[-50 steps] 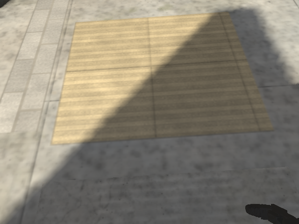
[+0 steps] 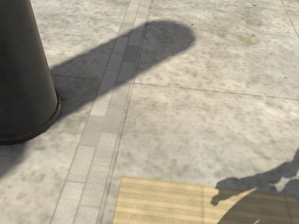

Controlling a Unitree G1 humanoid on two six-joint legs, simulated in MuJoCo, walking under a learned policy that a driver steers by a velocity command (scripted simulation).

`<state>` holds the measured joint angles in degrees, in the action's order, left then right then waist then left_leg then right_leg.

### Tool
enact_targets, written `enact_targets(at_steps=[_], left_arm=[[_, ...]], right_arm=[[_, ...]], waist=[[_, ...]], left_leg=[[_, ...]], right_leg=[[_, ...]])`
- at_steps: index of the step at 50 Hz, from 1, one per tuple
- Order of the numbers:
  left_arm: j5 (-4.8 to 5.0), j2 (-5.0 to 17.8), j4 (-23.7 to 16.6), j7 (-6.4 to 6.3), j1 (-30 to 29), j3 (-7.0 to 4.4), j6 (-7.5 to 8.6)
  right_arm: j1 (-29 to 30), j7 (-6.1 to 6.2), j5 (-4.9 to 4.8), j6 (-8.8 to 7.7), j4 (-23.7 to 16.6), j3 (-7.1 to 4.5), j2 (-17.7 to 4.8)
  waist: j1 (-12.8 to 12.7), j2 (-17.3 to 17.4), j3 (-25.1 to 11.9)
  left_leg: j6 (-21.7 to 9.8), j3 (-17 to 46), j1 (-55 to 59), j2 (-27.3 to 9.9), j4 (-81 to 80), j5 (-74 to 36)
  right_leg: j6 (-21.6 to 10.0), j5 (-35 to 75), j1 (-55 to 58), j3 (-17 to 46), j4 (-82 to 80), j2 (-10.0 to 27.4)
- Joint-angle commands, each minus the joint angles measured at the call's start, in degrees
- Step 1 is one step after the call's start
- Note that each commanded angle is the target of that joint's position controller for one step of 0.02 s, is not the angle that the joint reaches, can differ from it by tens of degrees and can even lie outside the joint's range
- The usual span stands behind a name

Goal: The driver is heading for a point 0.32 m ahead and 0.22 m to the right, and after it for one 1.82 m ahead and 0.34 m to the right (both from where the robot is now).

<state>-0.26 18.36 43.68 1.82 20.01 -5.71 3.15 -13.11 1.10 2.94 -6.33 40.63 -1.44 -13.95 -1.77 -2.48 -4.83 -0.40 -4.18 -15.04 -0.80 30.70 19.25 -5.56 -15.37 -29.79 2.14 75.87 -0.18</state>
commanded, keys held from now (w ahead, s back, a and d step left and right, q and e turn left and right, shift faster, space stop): w+e+shift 0.56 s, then w+shift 0.08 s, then w+q+shift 0.36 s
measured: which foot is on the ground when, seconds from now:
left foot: down 0.00-0.28, up 0.30-0.68, down 0.70-1.00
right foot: up 0.00-0.26, down 0.28-0.70, up 0.72-1.00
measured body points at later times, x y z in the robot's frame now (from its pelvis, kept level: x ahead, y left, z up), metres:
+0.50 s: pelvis +0.45 -0.07 -0.01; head +0.47 -0.06 +0.44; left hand +0.57 +0.18 -0.14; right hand +0.56 -0.35 -0.06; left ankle +0.61 +0.07 -0.65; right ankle +0.42 -0.08 -0.73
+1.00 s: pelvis +0.89 -0.21 +0.01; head +0.91 -0.22 +0.46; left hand +1.23 -0.19 -0.03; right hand +0.66 -0.38 -0.11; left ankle +0.85 -0.06 -0.73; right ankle +0.96 -0.41 -0.69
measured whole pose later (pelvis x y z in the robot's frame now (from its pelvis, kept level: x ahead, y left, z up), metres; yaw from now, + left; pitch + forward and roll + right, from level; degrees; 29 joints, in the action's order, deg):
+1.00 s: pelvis +0.89 -0.21 +0.01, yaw -29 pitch +3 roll +1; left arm -2.5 15.2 31.0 3.3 -1.1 1.7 4.4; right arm -35.9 -0.9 0.3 -3.6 50.4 -3.4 -15.3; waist 7.4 -1.4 -1.3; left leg -2.6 8.0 -0.9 4.6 16.8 18.3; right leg -0.1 -6.5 -38.0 3.2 41.3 2.4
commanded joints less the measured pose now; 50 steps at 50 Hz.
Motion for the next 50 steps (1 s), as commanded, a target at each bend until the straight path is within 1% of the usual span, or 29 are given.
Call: enact_targets(at_steps=[1, 4, 7, 9, 11, 13, 14, 15, 16, 17, 18, 19, 21, 24, 27, 29, 31, 33, 34, 35, 36, 37, 38, 39, 40, 42, 44, 47, 50], left_arm=[[-1.81, -0.8, -8.7, 1.07, -7.0, 0.88, -2.48], [-2.71, -0.6, -12.0, 1.45, -11.1, 1.63, -3.26], [-1.71, 0.5, -14.2, 3.18, -17.5, 2.26, -3.56], [-1.43, 0.5, -12.0, 4.23, -16.6, 2.82, -3.49], [-0.77, 2.1, -10.6, 4.22, -11.1, 2.37, -2.9], [-1.28, 7.1, -4.6, 2.7, 9.7, 0.04, -2.41], [-0.49, 9.7, -2.1, 1.24, 16.0, -1.52, -2.22], [0.24, 12.7, -2.2, 0.0, 9.4, -2.28, -2.8], [-1.38, 18.0, -6.6, -0.31, 4.8, -3.17, -3.32], [-0.52, 15.4, -7.5, -1.12, 4.3, -3.24, -3.69], [-1.21, 12.3, -6.3, -2.08, 3.6, -2.36, -3.13], [-0.99, 10.5, -5.7, -2.24, 2.4, -1.61, -2.28], [-1.02, 8.1, -5.0, -2.34, 0.9, -0.32, -0.54], [-0.39, 7.8, -4.8, -1.93, -0.8, 0.19, 1.13], [0.15, 8.2, -4.9, -1.48, -1.6, -0.33, 1.52], [0.61, 9.1, -4.1, -1.05, 0.9, -0.68, 1.42], [0.43, 8.7, -2.9, -1.3, 4.1, -0.69, 1.25], [-0.47, 10.4, -1.5, -1.47, 5.6, -0.73, 1.29], [-0.99, 11.3, -1.3, -1.23, 4.6, -0.73, 1.37], [-1.61, 8.7, -2.4, -1.27, 1.8, 0.01, 1.92], [0.72, -0.7, -5.2, -0.96, 9.2, 2.27, 2.64], [-0.87, 1.6, -4.8, -0.96, 5.7, 2.92, 2.98], [-1.78, 3.6, -6.4, -0.86, -2.6, 2.56, 2.76], [-2.64, 4.2, -7.5, -0.47, -7.1, 2.81, 2.84], [-3.42, 3.9, -9.3, -0.2, -10.6, 3.0, 2.71], [-4.21, 1.8, -11.3, 0.3, -11.6, 4.05, 1.56], [-4.16, 1.2, -13.3, 0.6, -13.8, 4.93, 1.08], [-2.38, 0.6, -16.2, 1.69, -20.7, 6.44, 1.58], [-1.43, 1.8, -15.4, 1.27, -21.5, 6.12, 1.67]], right_arm=[[-3.8, 0.25, -2.18, -2.77, 0.8, -0.72, -2.6], [-5.2, -0.04, -2.01, -3.26, 4.1, -1.13, -4.1], [-4.7, -0.09, -1.67, -2.69, 5.6, -1.03, -5.5], [-8.9, 0.95, -2.55, -1.42, 5.5, -1.39, -7.9], [-9.9, 1.83, -2.43, -1.36, 4.6, -2.07, -11.9], [-4.2, 2.28, -1.42, 0.26, 1.9, -3.2, -15.4], [-1.8, 1.33, -1.19, 1.24, 0.9, -3.7, -15.1], [-1.9, -0.02, 0.13, 0.58, -1.3, -0.9, -4.7], [-10.7, -0.19, -1.73, -0.15, -7.3, -0.29, -5.2], [-5.6, -0.49, -0.32, -1.76, -8.2, -0.02, -8.7], [-2.9, -0.77, -0.48, -2.34, -8.4, -0.13, -9.6], [0.0, -0.69, 0.54, -1.85, -8.9, 0.12, -8.8], [-1.7, -0.45, 1.54, 1.28, -8.6, 0.8, -7.6], [5.8, -0.62, 0.82, 3.21, -11.8, 1.69, -5.9], [11.5, -1.83, -0.89, 2.99, -12.8, 2.63, -3.8], [12.8, -2.12, -1.64, 2.82, -12.2, 2.36, -4.5], [14.1, -2.11, -1.32, 2.4, -12.0, 1.9, -5.5], [7.1, -1.47, -0.83, 1.94, -9.5, 0.22, -8.2], [-2.5, -0.75, -0.72, 1.66, -6.9, -1.23, -10.6], [-15.3, 0.42, -0.32, 1.33, -4.6, -2.69, -13.8], [-18.9, 0.44, 1.78, 1.11, -3.5, -4.55, -20.8], [-16.4, -0.63, -0.06, 1.77, -2.9, -4.42, -17.0], [-10.7, -1.06, -0.63, 1.81, -3.1, -4.02, -13.6], [-9.3, -1.57, -1.31, 1.78, -2.3, -3.73, -11.3], [-10.5, -1.86, -1.52, 1.71, -0.7, -3.16, -9.5], [-12.4, -1.93, -1.81, 1.34, 1.9, -2.32, -6.8], [-13.6, -1.6, -2.26, 1.05, 2.8, -2.67, -7.8], [-9.9, -1.36, -2.26, 1.04, 1.8, -3.76, -10.2], [-11.6, -2.33, -3.4, 0.81, 2.4, -4.59, -12.7]], waist=[[0.3, 7.0, 6.3], [-1.1, 7.0, 9.8], [-1.3, 6.1, 12.9], [-0.3, 5.7, 12.4], [-4.7, 8.7, 8.6], [-15.2, 9.7, -1.5], [-17.3, 3.2, -4.1], [-9.5, -10.0, 0.7], [-2.3, -9.8, -15.2], [-5.0, -1.3, -14.5], [-2.8, 3.4, -2.4], [-0.5, 7.8, 2.1], [3.8, 9.6, 7.0], [3.8, 7.0, 10.3], [1.5, 3.8, 8.8], [-0.9, 2.1, 7.0], [-2.7, 1.1, 6.8], [0.3, 1.2, 1.8], [5.5, 2.0, -3.3], [12.1, 2.5, -9.0], [6.8, 22.9, -17.4], [7.9, 20.8, -13.5], [7.0, 11.6, -2.8], [6.5, 5.0, 0.2], [5.6, 3.6, 3.0], [2.7, 6.8, 5.7], [1.7, 7.2, 7.5], [1.2, 7.1, 9.3], [2.2, 6.7, 8.0]], left_leg=[[-5.9, 15.8, 15.1, -16.3, -17.0, -14.7], [-3.5, 4.9, 13.4, -15.2, -20.7, -28.9], [-0.4, -7.9, 6.7, -10.1, -25.8, -31.1], [1.6, -11.1, 6.5, -7.8, -20.3, -58.5], [2.1, -10.7, 9.3, -10.7, -10.6, -77.2], [0.8, -8.3, 5.2, -12.8, 17.1, -84.1], [0.1, -8.7, -3.4, -6.4, 42.3, -51.4], [-0.1, -6.8, -21.6, 3.3, 65.8, 8.1], [0.7, 6.7, -32.4, 3.4, 75.2, 9.2], [0.1, 9.7, -35.8, 1.3, 68.4, 2.5], [0.2, 9.9, -36.3, -1.2, 62.0, 0.8], [0.7, 9.8, -33.4, -3.1, 56.2, 1.6], [2.3, 10.0, -26.6, -5.7, 48.8, 5.1], [4.4, 8.0, -20.5, -8.0, 31.8, -2.0], [4.0, 6.7, -9.0, -5.8, 15.2, -20.9], [3.0, 5.2, -6.7, -3.6, 8.9, -24.9], [1.7, 4.8, -7.4, -2.6, 2.8, -23.6], [-0.1, 2.1, -1.5, 1.2, 0.1, -14.6], [-1.5, 0.2, 7.7, 2.5, 0.8, -9.6], [-3.6, 6.5, 21.6, -3.5, 3.7, 0.1], [-12.1, 42.2, 37.6, -20.5, -5.6, 17.9], [-14.9, 61.5, 36.0, -21.3, -16.4, 25.9], [-15.0, 51.7, 28.7, -18.3, -15.9, 23.0], [-14.1, 43.6, 22.0, -15.8, -15.1, 15.1], [-13.0, 38.2, 16.3, -12.7, -15.3, 8.3], [-12.8, 33.0, 10.5, -8.8, -16.7, 2.3], [-14.2, 31.0, 6.9, -8.1, -19.4, -2.4], [-12.5, 24.1, -5.9, -4.0, -24.1, -7.5], [-11.3, 23.8, -7.5, -5.5, -24.8, -17.9]], right_leg=[[1.8, 1.6, -23.6, 4.4, 0.0, 5.8], [2.2, 6.7, -23.5, 2.5, -7.3, 5.5], [0.4, 15.5, -13.5, -6.1, -19.7, 3.7], [-2.3, 18.2, -1.7, -13.6, -27.0, -2.0], [-4.5, 18.0, 7.7, -15.4, -28.7, -5.1], [-8.0, 12.5, 29.6, -10.4, -32.1, -6.8], [-10.7, 10.6, 40.6, -3.3, -39.9, -4.8], [-10.6, 18.1, 42.1, 7.1, -34.6, 0.8], [-22.5, 8.5, 55.2, 34.8, -45.0, 12.1], [-22.0, -11.9, 50.6, 46.0, -59.1, 13.8], [-19.6, -17.7, 39.3, 44.3, -63.4, 13.1], [-18.0, -13.2, 29.2, 40.6, -63.7, 11.1], [-17.3, -5.4, 12.8, 32.2, -63.7, 7.2], [-15.6, 0.8, 0.7, 23.8, -66.6, 2.3], [-11.0, 5.5, -1.5, 18.6, -65.5, -2.3], [-9.7, 12.1, 5.6, 19.0, -63.4, -1.2], [-8.2, 19.0, 15.3, 20.2, -59.8, 1.1], [-6.4, 38.1, 24.8, 18.8, -49.2, 2.6], [-4.9, 45.1, 25.3, 15.5, -37.2, 1.5], [-3.6, 38.7, 16.2, 12.2, -18.7, -0.1], [0.2, 1.2, -3.2, 5.9, 3.9, -8.7], [-0.7, -9.4, -14.9, 7.1, 7.9, -9.5], [-1.1, -4.6, -19.4, 6.4, 7.4, -4.6], [-0.6, -1.2, -17.4, 5.0, 3.3, -1.6], [0.0, -1.3, -15.6, 4.1, -0.8, -0.1], [2.2, -4.3, -14.4, 3.2, -6.5, 1.7], [4.1, -5.1, -14.8, 1.9, -13.6, 3.0], [6.1, 8.2, -1.0, -0.7, -32.4, 2.3], [6.0, 15.2, 12.6, -2.6, -38.7, -0.1]])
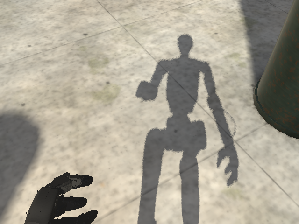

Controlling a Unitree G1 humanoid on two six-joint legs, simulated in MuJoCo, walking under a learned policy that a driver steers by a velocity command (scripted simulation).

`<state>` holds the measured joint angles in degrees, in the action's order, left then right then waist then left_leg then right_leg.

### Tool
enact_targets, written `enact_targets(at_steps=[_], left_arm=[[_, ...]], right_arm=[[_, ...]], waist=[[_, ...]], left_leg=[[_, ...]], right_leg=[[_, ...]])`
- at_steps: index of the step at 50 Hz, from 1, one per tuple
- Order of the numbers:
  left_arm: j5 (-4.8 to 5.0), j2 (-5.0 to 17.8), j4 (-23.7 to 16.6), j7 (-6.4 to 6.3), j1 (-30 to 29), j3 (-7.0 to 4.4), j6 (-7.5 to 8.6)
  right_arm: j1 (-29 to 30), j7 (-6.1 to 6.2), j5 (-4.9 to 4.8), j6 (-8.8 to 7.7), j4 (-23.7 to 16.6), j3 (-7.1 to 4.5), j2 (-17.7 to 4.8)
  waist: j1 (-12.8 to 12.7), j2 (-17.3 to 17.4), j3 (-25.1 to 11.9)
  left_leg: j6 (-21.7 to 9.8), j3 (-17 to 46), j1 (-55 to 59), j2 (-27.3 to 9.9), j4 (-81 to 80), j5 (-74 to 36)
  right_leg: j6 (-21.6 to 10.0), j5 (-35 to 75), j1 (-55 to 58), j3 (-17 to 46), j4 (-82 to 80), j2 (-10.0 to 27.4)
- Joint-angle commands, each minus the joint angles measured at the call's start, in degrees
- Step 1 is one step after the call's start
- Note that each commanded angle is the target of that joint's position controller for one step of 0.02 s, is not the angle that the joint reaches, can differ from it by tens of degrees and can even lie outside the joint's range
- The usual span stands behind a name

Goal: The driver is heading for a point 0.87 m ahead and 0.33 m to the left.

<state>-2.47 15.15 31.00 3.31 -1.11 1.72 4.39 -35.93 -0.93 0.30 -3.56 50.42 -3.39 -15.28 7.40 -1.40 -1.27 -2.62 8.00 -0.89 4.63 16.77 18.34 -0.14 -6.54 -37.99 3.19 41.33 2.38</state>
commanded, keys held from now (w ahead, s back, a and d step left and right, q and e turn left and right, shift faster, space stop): w+q+shift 0.78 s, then shift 0.22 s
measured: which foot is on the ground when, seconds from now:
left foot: down 0.00-0.08, up 0.10-0.50, down 0.52-0.94, up 0.96-1.00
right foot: up 0.00-0.08, down 0.10-0.52, up 0.54-0.90, down 0.92-1.00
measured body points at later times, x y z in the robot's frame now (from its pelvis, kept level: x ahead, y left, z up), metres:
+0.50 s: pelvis +0.46 +0.06 -0.04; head +0.48 +0.08 +0.41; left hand +0.28 +0.28 -0.17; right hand +0.81 -0.04 -0.08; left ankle +0.60 +0.17 -0.72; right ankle +0.25 -0.14 -0.71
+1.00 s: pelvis +0.87 +0.26 -0.02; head +0.92 +0.29 +0.42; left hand +0.84 +0.58 -0.10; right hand +1.13 +0.08 -0.14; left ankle +0.66 +0.19 -0.64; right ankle +1.05 +0.28 -0.74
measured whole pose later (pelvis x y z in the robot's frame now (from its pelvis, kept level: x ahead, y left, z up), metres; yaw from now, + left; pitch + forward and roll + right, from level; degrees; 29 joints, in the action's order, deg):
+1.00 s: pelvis +0.87 +0.26 -0.02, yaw +50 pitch +1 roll +0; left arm -2.5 15.6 35.6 0.0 4.1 0.1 5.2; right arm -20.2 1.0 -0.6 -2.6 45.0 -4.5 -20.8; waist 3.9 1.4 5.0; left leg -3.1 10.1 -11.7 10.3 67.9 27.9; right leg -0.3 -6.1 -29.9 -1.0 34.2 0.7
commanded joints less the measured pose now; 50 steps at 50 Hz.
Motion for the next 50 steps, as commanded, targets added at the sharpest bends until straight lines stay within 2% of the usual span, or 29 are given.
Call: enact_targets(at_steps=[1, 3, 4, 5, 6, 7, 9, 13, 16, 19, 21, 23, 25, 26, 27, 28, 29, 30, 33, 37, 40, 43, 44, 45, 46, 47, 48, 49, 50], left_arm=[[0.76, 5.7, -2.4, -0.78, -0.1, -1.68, 0.45], [0.16, 8.1, 0.3, -2.36, 8.1, -3.2, 0.75], [-0.44, 9.7, 2.1, -3.48, 16.6, -4.28, 1.04], [-1.49, 14.1, 2.6, -4.89, 28.2, -5.99, 1.16], [-2.73, 17.3, 2.6, -5.24, 28.0, -6.57, 0.67], [-1.37, 14.3, 2.6, -5.32, 23.4, -6.66, 0.19], [-0.43, 6.8, 4.1, -4.6, 19.6, -5.16, 0.7], [1.29, 2.5, 9.6, -3.85, 22.7, -4.25, 2.39], [1.2, 3.8, 11.6, -3.71, 21.6, -4.45, 3.34], [1.15, 6.0, 12.8, -4.05, 19.4, -4.8, 3.43], [1.22, 8.9, 14.1, -4.29, 23.2, -5.26, 3.37], [1.06, 13.3, 13.4, -4.98, 23.5, -6.37, 2.24], [0.43, 15.7, 11.4, -5.27, 19.4, -7.15, 0.27], [-0.33, 12.7, 11.8, -4.4, 20.5, -6.79, -0.07], [-0.51, 5.0, 7.1, -3.72, 25.6, -4.7, 0.24], [0.18, 8.8, 2.4, -3.73, 21.2, -4.76, 1.57], [0.16, 9.7, 1.5, -3.68, 16.5, -4.43, 2.63], [0.1, 9.5, 2.0, -3.74, 15.8, -4.07, 3.0], [-1.96, 8.0, 2.9, -3.91, 17.5, -3.37, -0.26], [-0.83, 4.7, -1.9, -2.88, 4.9, -2.08, -1.54], [0.6, 3.8, -1.8, -2.12, 2.0, -1.63, -1.09], [-0.08, 4.9, -1.0, -2.78, 2.2, -2.11, -0.02], [-0.33, 6.5, 0.3, -3.41, 5.9, -2.85, 0.3], [-0.2, 8.3, 2.3, -4.0, 13.1, -3.76, 0.86], [-0.41, 10.6, 4.6, -4.52, 21.9, -4.63, 1.74], [-0.98, 13.9, 5.8, -4.89, 29.5, -5.13, 2.18], [-0.9, 16.7, 6.1, -3.64, 28.4, -6.24, 1.75], [0.58, 12.4, 3.5, -3.34, 23.6, -6.15, 0.78], [1.0, 7.1, 3.7, -3.34, 19.6, -4.64, 0.72]], right_arm=[[10.0, -0.33, -0.92, -1.85, -6.8, -2.63, -11.3], [8.3, -0.27, -0.84, -1.52, -5.9, -2.95, -12.7], [9.1, -0.48, -1.01, -1.64, -6.3, -3.14, -13.1], [10.1, -0.42, -0.93, -2.25, -8.0, -2.02, -8.7], [6.0, -0.04, -2.45, -1.8, -10.3, -0.46, -2.2], [8.9, 0.33, -1.09, -0.91, -10.4, -0.65, -5.6], [17.5, -0.55, 0.89, 0.23, -10.7, -0.82, -6.0], [23.4, -2.55, 1.7, 3.26, -13.2, 0.02, -1.9], [29.7, -3.58, 2.09, 3.64, -17.9, 0.92, -1.9], [35.4, -5.07, 1.69, 3.41, -19.4, 1.66, -3.1], [36.6, -5.32, 1.43, 3.19, -19.2, 1.86, -3.3], [29.4, -4.62, 1.13, 2.97, -17.1, 1.0, -5.8], [7.4, -2.93, 1.24, 2.53, -10.7, -1.73, -10.8], [6.1, -1.21, 0.74, 2.91, -8.8, -3.39, -13.7], [13.8, -0.33, 1.52, 4.07, -11.5, -4.39, -20.0], [11.4, -0.02, 1.04, 4.65, -14.0, -5.24, -21.2], [12.0, 0.62, 0.78, 4.38, -13.0, -4.96, -19.2], [13.6, 1.02, 0.78, 3.72, -12.0, -4.22, -16.2], [17.2, 1.12, 0.42, 1.22, -11.8, -2.44, -12.2], [18.0, 0.55, 0.2, -0.61, -11.1, -2.28, -11.6], [15.9, 0.06, -0.55, -0.81, -9.9, -2.96, -12.6], [10.0, 0.75, -0.93, -0.39, -7.0, -3.03, -12.4], [9.6, 1.2, -0.59, -0.36, -6.6, -3.18, -13.3], [11.7, 1.37, -0.37, -0.35, -6.9, -3.43, -14.6], [13.9, 1.37, -0.64, -0.7, -7.7, -3.18, -13.4], [12.6, 1.54, -0.66, -0.74, -9.4, -1.7, -6.6], [2.7, 2.3, -3.44, -0.37, -10.8, -1.16, -5.6], [5.5, 2.77, -0.33, 0.5, -8.6, -1.34, -9.8], [12.0, 2.21, -0.02, 0.8, -9.2, -1.26, -9.5]], waist=[[-6.9, 4.9, 3.8], [-10.6, 2.4, -2.5], [-14.8, 1.7, -7.6], [-19.5, -3.5, -15.8], [-14.9, -14.5, -21.2], [-13.6, -12.8, -15.1], [-12.5, -2.7, -2.2], [-8.7, -3.6, 4.5], [-6.1, -4.6, 6.2], [-5.5, -0.2, 9.2], [-5.9, 0.1, 8.1], [-1.2, -3.5, 2.2], [9.2, -3.4, -8.8], [7.0, 3.7, -7.9], [-3.3, 17.1, -8.9], [0.5, 11.1, -19.3], [-0.3, 4.8, -11.2], [-3.5, -0.4, -2.6], [-10.0, -3.1, 3.6], [-8.6, -0.6, 7.9], [-5.9, 1.3, 5.6], [-3.2, 2.0, 3.0], [-4.6, 3.3, 0.4], [-9.0, 4.2, -2.7], [-13.9, 3.9, -6.4], [-14.9, -6.0, -13.9], [-9.5, -21.5, -27.7], [-10.5, -8.5, -28.4], [-10.6, -5.2, -19.5]], left_leg=[[-8.2, 11.5, -18.1, -11.2, -8.0, -21.2], [-5.9, 8.5, -13.2, -8.8, 8.4, -38.0], [-4.7, 7.0, -18.9, -6.3, 22.2, -36.6], [-4.1, 3.2, -26.9, -3.6, 41.1, -20.8], [-3.6, -1.3, -39.9, 0.1, 57.9, 10.1], [-4.3, -2.8, -46.5, -3.2, 63.0, 4.2], [-4.0, -3.8, -47.2, -7.7, 60.1, -2.0], [-2.8, -4.2, -47.9, -10.9, 56.8, -2.1], [-2.6, -5.4, -49.5, -11.7, 52.0, -9.1], [-4.1, -12.6, -38.6, -9.3, 35.4, -19.1], [-6.3, -18.5, -29.6, -4.4, 30.0, -20.4], [-8.3, -20.0, -21.2, -0.2, 28.6, -15.8], [-11.6, -15.2, 4.4, 2.3, 24.7, -11.3], [-12.9, -8.8, 14.2, -0.2, 21.7, -6.8], [-19.1, 17.4, 22.8, -13.3, 19.5, -12.3], [-25.4, 35.1, 27.9, -18.2, 6.5, 0.7], [-23.1, 37.4, 20.6, -18.6, -0.9, 6.5], [-20.6, 33.5, 9.9, -17.1, -2.8, 4.0], [-19.5, 22.5, -12.2, -10.8, -3.2, -8.5], [-16.3, 14.0, -25.1, -3.7, -7.2, -12.1], [-12.3, 11.7, -21.4, -2.6, -5.0, -25.6], [-7.9, 11.8, -8.2, -3.7, 3.5, -45.4], [-6.1, 12.4, -4.3, -4.1, 8.9, -53.2], [-4.0, 11.6, -3.0, -3.9, 18.4, -56.4], [-2.2, 10.0, -6.8, -1.9, 30.6, -49.5], [-0.7, 3.9, -16.6, 3.2, 51.1, -6.3], [1.7, 1.1, -30.7, 9.0, 69.6, 18.8], [1.0, 2.0, -31.6, 3.9, 69.9, 11.1], [1.5, 0.9, -32.8, 2.1, 66.0, 7.1]], right_leg=[[0.2, 6.0, 21.7, -3.4, -6.5, -2.9], [-1.2, -0.5, 32.0, -4.4, -10.2, -5.4], [-2.2, -3.3, 44.1, -2.6, -8.8, -2.5], [-4.2, -24.3, 56.1, 11.6, -11.2, 11.2], [-8.0, -43.4, 62.1, 40.0, -22.6, 25.5], [-10.1, -47.0, 55.9, 45.9, -27.2, 24.0], [-9.1, -26.8, 43.4, 25.7, -26.2, 18.6], [-5.6, -2.6, 35.9, 5.6, -29.9, 13.4], [-4.8, 11.5, 34.3, -4.2, -32.0, 13.4], [-2.4, 16.9, 28.8, -16.0, -36.3, 8.6], [-1.9, 41.5, 31.6, -18.7, -32.4, 8.4], [-1.3, 63.5, 37.5, -18.6, -19.5, 10.4], [-2.2, 63.4, 30.2, -16.6, 10.2, 11.7], [-0.9, 16.4, 17.4, -16.2, 31.8, 4.1], [1.9, -23.7, -3.6, -13.0, 54.9, -3.5], [1.3, -19.7, -11.0, -0.3, 57.5, -3.6], [0.9, -15.6, -13.7, 1.7, 52.0, -0.7], [0.9, -12.9, -11.8, 1.4, 44.9, 1.7], [3.1, -17.3, -0.9, 1.6, 33.8, 4.9], [4.6, -3.5, 6.4, -1.8, 11.9, 4.9], [2.9, 12.7, 14.6, -3.3, -1.9, 1.3], [0.3, 14.6, 17.9, -4.4, -11.0, -2.8], [-0.3, 12.6, 21.4, -4.6, -12.1, -5.0], [-1.0, 14.0, 27.9, -3.9, -14.2, -4.8], [-1.9, 19.3, 38.0, -1.9, -15.3, -0.5], [-4.4, 46.3, 52.0, 8.5, -7.9, 14.2], [-16.0, 64.6, 66.8, 33.0, -6.9, 29.2], [-15.3, 53.4, 60.2, 30.7, -10.2, 24.9], [-13.6, 47.0, 51.9, 21.9, -12.7, 20.1]])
